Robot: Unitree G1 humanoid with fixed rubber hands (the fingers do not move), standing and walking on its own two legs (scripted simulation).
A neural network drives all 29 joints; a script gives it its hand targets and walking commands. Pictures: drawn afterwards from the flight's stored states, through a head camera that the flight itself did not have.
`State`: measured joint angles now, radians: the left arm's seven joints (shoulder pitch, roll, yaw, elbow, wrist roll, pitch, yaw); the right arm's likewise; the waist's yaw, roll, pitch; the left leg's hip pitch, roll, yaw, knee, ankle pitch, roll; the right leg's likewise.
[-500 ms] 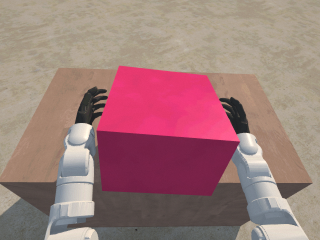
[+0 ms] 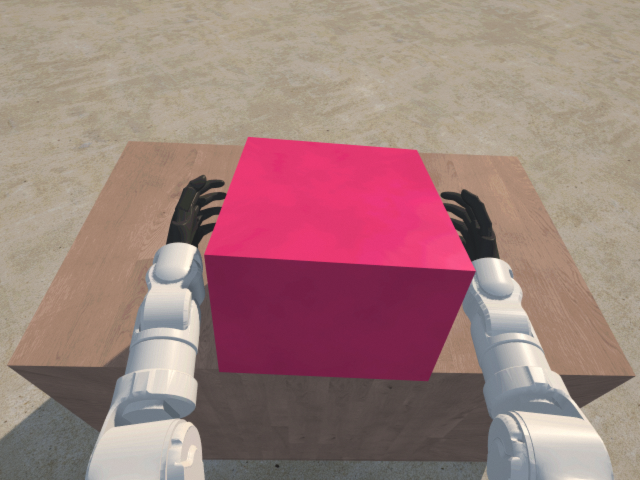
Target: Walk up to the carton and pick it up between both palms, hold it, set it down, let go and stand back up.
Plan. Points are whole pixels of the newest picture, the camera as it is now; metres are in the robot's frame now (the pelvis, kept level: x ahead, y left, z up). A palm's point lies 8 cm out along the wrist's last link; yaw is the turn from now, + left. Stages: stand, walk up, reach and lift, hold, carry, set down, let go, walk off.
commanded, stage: set down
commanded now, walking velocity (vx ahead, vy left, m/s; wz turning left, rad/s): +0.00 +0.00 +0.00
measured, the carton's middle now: (329, 247) +0.43 -0.01 +0.03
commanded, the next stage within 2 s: none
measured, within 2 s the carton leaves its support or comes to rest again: rests again in 1.52 s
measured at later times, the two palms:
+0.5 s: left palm (191, 243) +0.39 +0.17 +0.08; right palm (474, 250) +0.38 -0.20 +0.08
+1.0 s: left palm (197, 231) +0.42 +0.17 +0.07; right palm (467, 240) +0.41 -0.20 +0.07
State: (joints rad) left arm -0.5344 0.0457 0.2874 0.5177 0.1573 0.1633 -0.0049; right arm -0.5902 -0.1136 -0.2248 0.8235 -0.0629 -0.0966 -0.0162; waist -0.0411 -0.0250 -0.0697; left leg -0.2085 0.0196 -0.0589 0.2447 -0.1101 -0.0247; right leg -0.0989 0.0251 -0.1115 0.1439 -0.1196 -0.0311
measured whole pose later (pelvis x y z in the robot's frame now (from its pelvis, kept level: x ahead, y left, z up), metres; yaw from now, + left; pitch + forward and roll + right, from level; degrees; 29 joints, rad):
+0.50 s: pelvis -0.01 +0.00 +0.00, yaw +0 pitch +7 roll +0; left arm -0.67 0.05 0.34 0.76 0.17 0.05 0.01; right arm -0.70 -0.11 -0.40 0.92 -0.20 -0.09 0.04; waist -0.02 0.00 -0.07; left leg -0.27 0.02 -0.06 0.19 -0.06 -0.02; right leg -0.18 0.02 -0.11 0.14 -0.09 -0.03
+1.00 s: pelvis +0.01 +0.01 +0.00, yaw +0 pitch +9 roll +0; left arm -0.67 0.02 0.41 0.75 0.21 -0.03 -0.02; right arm -0.70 -0.08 -0.45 0.86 -0.22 -0.12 0.07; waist -0.04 0.01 -0.05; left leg -0.27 0.00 -0.06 0.19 -0.08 -0.02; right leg -0.18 0.01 -0.11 0.13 -0.12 -0.02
